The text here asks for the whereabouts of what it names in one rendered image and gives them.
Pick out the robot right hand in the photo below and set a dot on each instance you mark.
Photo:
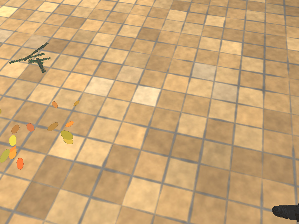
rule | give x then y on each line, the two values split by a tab
289	211

